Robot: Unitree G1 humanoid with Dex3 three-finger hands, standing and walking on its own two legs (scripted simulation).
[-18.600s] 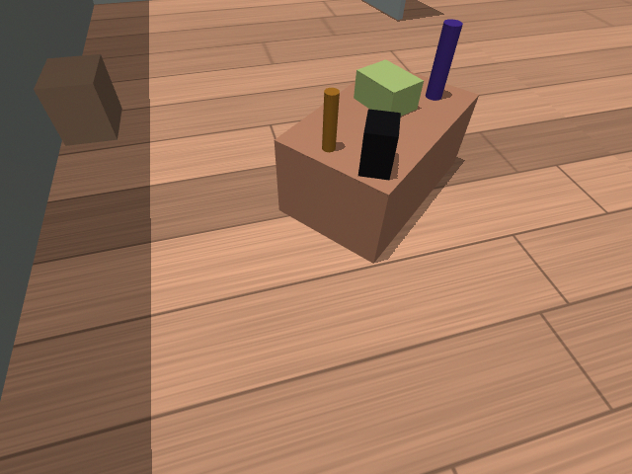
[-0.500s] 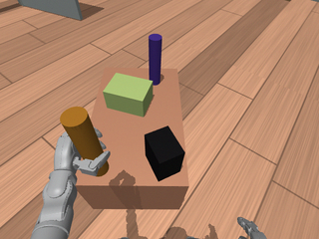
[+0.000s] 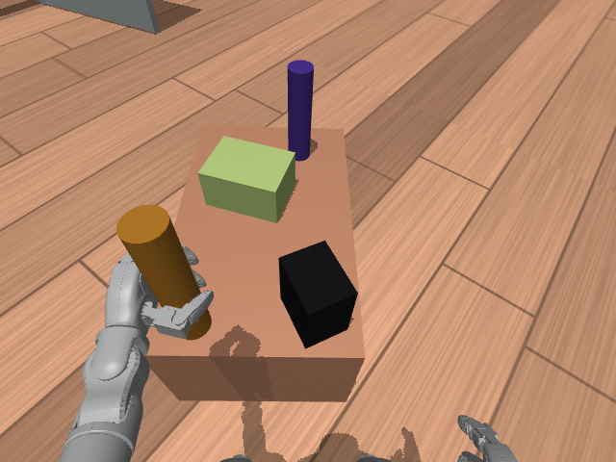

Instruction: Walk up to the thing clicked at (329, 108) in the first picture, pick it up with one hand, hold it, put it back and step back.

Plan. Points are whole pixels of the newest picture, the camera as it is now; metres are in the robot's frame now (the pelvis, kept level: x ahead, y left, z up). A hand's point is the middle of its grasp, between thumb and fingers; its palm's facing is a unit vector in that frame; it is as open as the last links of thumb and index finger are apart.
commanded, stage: crouch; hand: left
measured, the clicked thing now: (173, 283) +0.32 +0.17 +0.06
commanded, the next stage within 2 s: lower in 1.02 s
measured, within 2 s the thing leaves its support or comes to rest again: rests again in 1.90 s
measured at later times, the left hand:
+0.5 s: hand (206, 288) +0.40 +0.17 -0.09, palm faces +0.04 -1.00 -0.03, open 7.9 cm
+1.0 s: hand (214, 291) +0.43 +0.17 -0.16, palm faces +0.07 -1.00 -0.03, open 7.8 cm
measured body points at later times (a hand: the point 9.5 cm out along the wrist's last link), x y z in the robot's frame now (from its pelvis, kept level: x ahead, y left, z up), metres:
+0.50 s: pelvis -0.03 +0.00 -0.10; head +0.11 +0.01 +0.33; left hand +0.39 +0.22 -0.09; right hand +0.04 -0.27 -0.23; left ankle +0.01 +0.13 -0.70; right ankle +0.02 -0.13 -0.70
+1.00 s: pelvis -0.04 +0.00 -0.16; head +0.13 +0.02 +0.26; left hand +0.42 +0.22 -0.15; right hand +0.04 -0.27 -0.29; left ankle +0.01 +0.13 -0.70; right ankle +0.02 -0.13 -0.70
